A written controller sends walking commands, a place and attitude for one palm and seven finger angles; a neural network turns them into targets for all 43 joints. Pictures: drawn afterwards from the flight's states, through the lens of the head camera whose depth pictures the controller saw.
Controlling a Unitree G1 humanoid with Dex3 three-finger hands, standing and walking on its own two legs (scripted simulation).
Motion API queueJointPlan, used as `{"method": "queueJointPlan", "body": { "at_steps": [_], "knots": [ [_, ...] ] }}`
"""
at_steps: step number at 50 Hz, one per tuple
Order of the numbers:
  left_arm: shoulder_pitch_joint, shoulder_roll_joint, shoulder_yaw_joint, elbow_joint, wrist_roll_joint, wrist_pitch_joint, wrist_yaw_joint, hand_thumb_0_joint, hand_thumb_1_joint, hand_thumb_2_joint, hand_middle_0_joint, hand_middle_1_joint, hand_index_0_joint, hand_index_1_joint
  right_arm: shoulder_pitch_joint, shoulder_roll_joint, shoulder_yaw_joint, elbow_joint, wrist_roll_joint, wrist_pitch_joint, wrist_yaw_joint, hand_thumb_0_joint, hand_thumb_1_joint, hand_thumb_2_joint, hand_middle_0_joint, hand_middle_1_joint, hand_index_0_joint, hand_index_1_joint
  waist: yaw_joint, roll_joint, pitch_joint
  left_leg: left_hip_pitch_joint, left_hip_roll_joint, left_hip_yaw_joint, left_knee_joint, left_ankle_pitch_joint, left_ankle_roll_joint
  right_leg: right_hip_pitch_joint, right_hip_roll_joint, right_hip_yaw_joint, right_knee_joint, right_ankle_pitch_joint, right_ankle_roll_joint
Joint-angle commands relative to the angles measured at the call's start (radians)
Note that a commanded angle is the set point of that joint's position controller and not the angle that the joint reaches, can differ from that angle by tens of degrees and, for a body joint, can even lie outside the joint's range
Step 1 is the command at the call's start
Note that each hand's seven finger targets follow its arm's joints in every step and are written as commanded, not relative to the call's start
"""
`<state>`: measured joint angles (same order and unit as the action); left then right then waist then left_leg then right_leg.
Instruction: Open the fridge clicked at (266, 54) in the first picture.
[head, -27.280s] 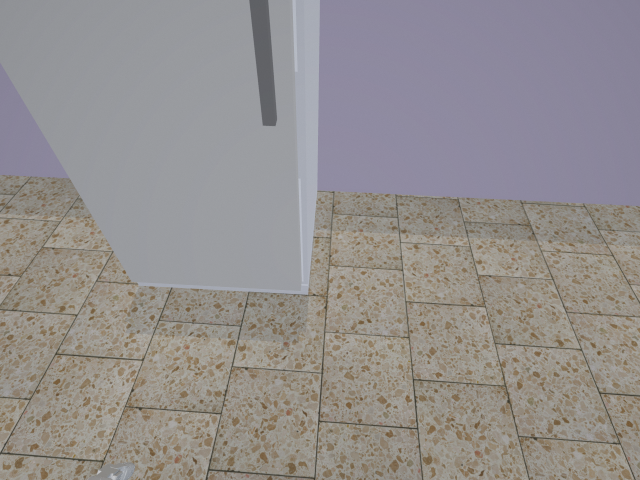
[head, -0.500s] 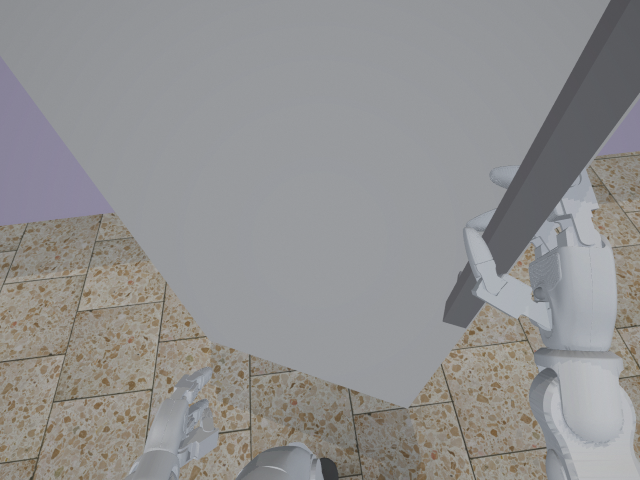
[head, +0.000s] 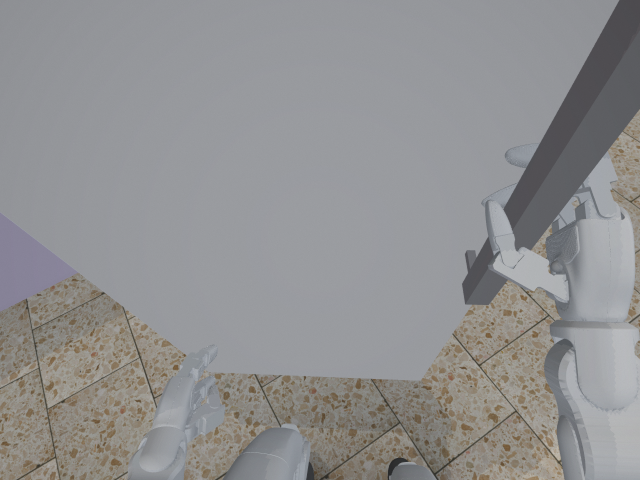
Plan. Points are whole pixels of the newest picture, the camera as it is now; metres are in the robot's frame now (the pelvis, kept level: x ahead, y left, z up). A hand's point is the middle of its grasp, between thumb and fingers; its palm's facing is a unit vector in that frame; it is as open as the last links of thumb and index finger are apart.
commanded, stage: walk backward, drawing the door open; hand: right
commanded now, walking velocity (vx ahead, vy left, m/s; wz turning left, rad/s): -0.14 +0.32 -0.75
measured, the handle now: (536, 168) +0.35 -0.15 +0.22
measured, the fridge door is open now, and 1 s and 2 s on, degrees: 35 63 85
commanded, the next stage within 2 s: stop walking and hold the door back in 1.64 s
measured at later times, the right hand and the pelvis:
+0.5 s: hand (485, 400) +0.18 -0.10 +0.17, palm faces +0.47 +0.86 -0.19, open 6.8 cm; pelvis -0.02 +0.15 +0.00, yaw -23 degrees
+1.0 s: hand out of the picture +0.07 -0.05 +0.18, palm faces +0.70 +0.69 -0.19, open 6.5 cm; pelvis -0.05 +0.25 +0.01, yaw -40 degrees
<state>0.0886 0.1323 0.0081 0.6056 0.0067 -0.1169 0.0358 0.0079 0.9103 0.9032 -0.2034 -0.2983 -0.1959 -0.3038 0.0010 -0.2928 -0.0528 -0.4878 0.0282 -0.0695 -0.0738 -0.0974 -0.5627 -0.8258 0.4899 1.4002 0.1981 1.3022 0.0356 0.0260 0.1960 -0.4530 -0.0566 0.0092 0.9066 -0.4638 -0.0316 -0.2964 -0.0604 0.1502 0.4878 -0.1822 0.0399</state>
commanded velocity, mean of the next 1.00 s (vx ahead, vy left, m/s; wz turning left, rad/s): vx -0.20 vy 0.18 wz -0.58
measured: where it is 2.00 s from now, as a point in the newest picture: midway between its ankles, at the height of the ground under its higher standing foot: outside the picture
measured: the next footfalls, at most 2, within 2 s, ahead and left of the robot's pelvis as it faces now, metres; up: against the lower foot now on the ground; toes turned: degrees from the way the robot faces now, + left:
left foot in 0.10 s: +0.09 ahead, +0.19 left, +0.00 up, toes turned -4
right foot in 0.32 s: +0.00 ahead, -0.02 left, +0.00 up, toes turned -20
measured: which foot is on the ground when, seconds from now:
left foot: up 0.00-0.08, down 0.10-0.30, up 0.32-0.56, down 0.58-0.80, up 0.82-1.00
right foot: down 0.00-0.08, up 0.10-0.30, down 0.32-0.56, up 0.58-0.78, down 0.80-1.00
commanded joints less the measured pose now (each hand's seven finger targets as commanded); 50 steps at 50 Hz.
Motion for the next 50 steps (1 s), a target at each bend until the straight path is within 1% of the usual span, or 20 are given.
{"method": "queueJointPlan", "body": {
  "at_steps": [1,3,4,6,13,14,15,16,17,21,25,27,28,29,32,38,40,41,45,50],
  "knots": [
    [-0.066,0.140,0.045,-0.133,-0.013,-0.055,0.015,0.000,0.900,0.900,-0.200,-0.300,-0.200,-0.300,-0.200,-0.067,-0.092,-0.289,0.003,-0.107,-0.022,0.000,-0.900,-0.900,0.450,1.400,0.450,1.400,-0.036,-0.258,-0.395,0.374,0.016,-0.005,-0.316,0.123,-0.002,-0.023,-0.169,0.137,-0.130,-0.063,-0.142],
    [-0.057,0.120,0.035,-0.149,-0.022,-0.041,0.023,0.000,0.900,0.900,-0.200,-0.300,-0.200,-0.300,-0.202,-0.095,-0.099,-0.295,-0.002,-0.102,-0.023,0.000,-0.900,-0.900,0.450,1.400,0.450,1.400,-0.036,-0.069,-0.372,0.415,0.089,-0.020,-0.583,0.190,0.020,-0.080,-0.007,-0.007,0.054,-0.270,-0.077],
    [-0.065,0.086,0.028,-0.148,-0.022,-0.026,0.027,0.000,0.900,0.900,-0.200,-0.300,-0.200,-0.300,-0.207,-0.151,-0.136,-0.318,-0.005,-0.093,-0.028,0.000,-0.900,-0.900,0.450,1.400,0.450,1.400,-0.034,0.190,-0.357,0.341,0.282,-0.175,-0.691,0.109,0.102,-0.135,0.102,-0.170,0.372,-0.313,-0.016],
    [-0.083,0.082,0.018,-0.152,0.003,-0.023,0.028,0.000,0.900,0.900,-0.200,-0.300,-0.200,-0.300,-0.180,-0.184,-0.215,-0.360,-0.007,-0.080,-0.046,0.000,-0.900,-0.900,0.450,1.400,0.450,1.400,-0.066,0.187,-0.390,0.202,0.474,-0.265,-0.662,0.235,0.249,-0.210,0.071,-0.138,0.813,-0.427,-0.032],
    [0.010,0.089,0.021,-0.148,0.012,-0.011,0.064,0.000,0.900,0.900,-0.200,-0.300,-0.200,-0.300,-0.093,-0.101,-0.153,-0.369,0.018,-0.092,-0.033,0.000,-0.900,-0.900,0.450,1.400,0.450,1.400,-0.011,0.062,-0.440,0.263,0.326,0.063,-0.303,0.644,0.158,0.083,0.043,-0.288,0.088,-0.165,-0.008],
    [0.047,0.105,0.033,-0.154,0.009,-0.016,0.067,0.000,0.900,0.900,-0.200,-0.300,-0.200,-0.300,-0.112,-0.090,-0.134,-0.369,0.019,-0.096,-0.031,0.000,-0.900,-0.900,0.450,1.400,0.450,1.400,0.014,-0.008,-0.460,0.115,0.274,0.104,-0.132,0.528,0.107,0.270,-0.011,-0.210,-0.070,-0.017,-0.031],
    [0.030,0.157,0.048,-0.178,0.005,-0.030,0.065,0.000,0.900,0.900,-0.200,-0.300,-0.200,-0.300,-0.125,-0.070,-0.113,-0.382,0.021,-0.110,-0.027,0.000,-0.900,-0.900,0.450,1.400,0.450,1.400,-0.004,-0.292,-0.444,-0.169,0.115,0.130,0.121,0.074,0.012,0.445,-0.304,0.245,-0.185,0.414,-0.153],
    [0.021,0.144,0.037,-0.171,0.002,-0.033,0.058,0.000,0.900,0.900,-0.200,-0.300,-0.200,-0.300,-0.144,-0.067,-0.087,-0.333,-0.008,-0.135,-0.021,0.000,-0.900,-0.900,0.450,1.400,0.450,1.400,-0.015,-0.345,-0.417,-0.260,0.082,0.017,0.259,-0.190,-0.016,0.507,-0.488,0.518,-0.205,0.760,-0.246],
    [0.038,0.139,0.037,-0.143,0.009,-0.048,0.041,0.000,0.900,0.900,-0.200,-0.300,-0.200,-0.300,-0.201,-0.111,-0.128,-0.414,-0.021,-0.161,-0.016,0.000,-0.900,-0.900,0.450,1.400,0.450,1.400,0.001,-0.174,-0.443,-0.246,0.074,-0.078,0.305,-0.100,-0.007,0.481,-0.457,0.495,-0.178,0.627,-0.253],
    [-0.014,0.158,0.052,-0.094,0.000,-0.065,0.032,0.000,0.900,0.900,-0.200,-0.300,-0.200,-0.300,-0.147,-0.078,-0.124,-0.330,-0.022,-0.147,-0.017,0.000,-0.900,-0.900,0.450,1.400,0.450,1.400,-0.037,-0.310,-0.358,-0.031,0.121,-0.066,0.006,0.047,-0.011,0.238,-0.264,0.104,-0.106,0.411,-0.183],
    [-0.028,0.152,0.036,-0.142,-0.015,-0.058,0.032,0.000,0.900,0.900,-0.200,-0.300,-0.200,-0.300,-0.114,-0.088,-0.146,-0.274,0.009,-0.121,-0.038,0.000,-0.900,-0.900,0.450,1.400,0.450,1.400,-0.052,-0.262,-0.379,0.357,0.026,0.057,-0.295,0.087,-0.014,-0.031,-0.167,0.045,-0.110,-0.088,-0.136],
    [-0.034,0.118,0.017,-0.161,-0.022,-0.047,0.036,0.000,0.900,0.900,-0.200,-0.300,-0.200,-0.300,-0.110,-0.122,-0.159,-0.282,0.008,-0.111,-0.037,0.000,-0.900,-0.900,0.450,1.400,0.450,1.400,-0.050,-0.012,-0.311,0.339,0.126,-0.007,-0.594,0.182,0.013,-0.091,0.006,-0.074,0.129,-0.286,-0.062],
    [-0.044,0.087,0.015,-0.159,-0.017,-0.033,0.038,0.000,0.900,0.900,-0.200,-0.300,-0.200,-0.300,-0.093,-0.211,-0.227,-0.284,0.000,-0.103,-0.043,0.000,-0.900,-0.900,0.450,1.400,0.450,1.400,-0.051,0.321,-0.302,0.261,0.367,-0.287,-0.704,0.157,0.120,-0.193,0.112,-0.183,0.491,-0.367,-0.012],
    [-0.047,0.094,0.014,-0.150,-0.006,-0.039,0.042,0.000,0.900,0.900,-0.200,-0.300,-0.200,-0.300,-0.094,-0.242,-0.282,-0.330,0.003,-0.103,-0.053,0.000,-0.900,-0.900,0.450,1.400,0.450,1.400,-0.065,0.310,-0.326,0.200,0.466,-0.324,-0.684,0.339,0.194,-0.224,0.096,-0.124,0.749,-0.428,-0.028],
    [-0.050,0.106,0.022,-0.164,-0.005,-0.029,0.030,0.000,0.900,0.900,-0.200,-0.300,-0.200,-0.300,-0.089,-0.215,-0.323,-0.411,0.016,-0.106,-0.047,0.000,-0.900,-0.900,0.450,1.400,0.450,1.400,-0.048,0.206,-0.349,0.278,0.435,-0.186,-0.568,0.426,0.242,-0.211,0.032,-0.170,0.755,-0.413,-0.013],
    [0.040,0.110,0.023,-0.163,-0.007,-0.010,0.048,0.000,0.900,0.900,-0.200,-0.300,-0.200,-0.300,-0.016,-0.153,-0.239,-0.341,0.029,-0.119,-0.056,0.000,-0.900,-0.900,0.450,1.400,0.450,1.400,0.001,0.019,-0.442,0.210,0.318,0.086,-0.215,0.572,0.108,0.184,0.048,-0.253,-0.042,-0.031,-0.020],
    [0.002,0.158,0.037,-0.194,-0.020,-0.023,0.043,0.000,0.900,0.900,-0.200,-0.300,-0.200,-0.300,-0.073,-0.129,-0.189,-0.359,0.021,-0.146,-0.052,0.000,-0.900,-0.900,0.450,1.400,0.450,1.400,-0.046,-0.413,-0.433,-0.099,0.091,0.077,0.169,-0.207,-0.010,0.364,-0.387,0.345,-0.189,0.730,-0.208],
    [0.021,0.133,0.021,-0.167,-0.020,-0.037,0.024,0.000,0.900,0.900,-0.200,-0.300,-0.200,-0.300,-0.136,-0.136,-0.193,-0.338,0.001,-0.169,-0.044,0.000,-0.900,-0.900,0.450,1.400,0.450,1.400,-0.021,-0.321,-0.425,-0.110,0.080,-0.013,0.305,-0.198,0.004,0.366,-0.410,0.406,-0.195,0.677,-0.227],
    [0.017,0.171,0.039,-0.111,-0.018,-0.044,0.019,0.000,0.900,0.900,-0.200,-0.300,-0.200,-0.300,-0.108,-0.117,-0.165,-0.274,-0.009,-0.147,-0.056,0.000,-0.900,-0.900,0.450,1.400,0.450,1.400,-0.022,-0.239,-0.341,-0.026,0.096,-0.017,0.193,-0.006,-0.011,0.219,-0.262,0.142,-0.144,0.413,-0.211],
    [0.023,0.167,0.024,-0.129,-0.020,-0.033,0.032,0.000,0.900,0.900,-0.200,-0.300,-0.200,-0.300,-0.126,-0.094,-0.141,-0.255,0.019,-0.129,-0.057,0.000,-0.900,-0.900,0.450,1.400,0.450,1.400,-0.032,-0.279,-0.348,0.199,0.028,0.035,-0.073,-0.026,0.002,0.137,-0.216,0.116,-0.237,0.116,-0.179]
  ]
}}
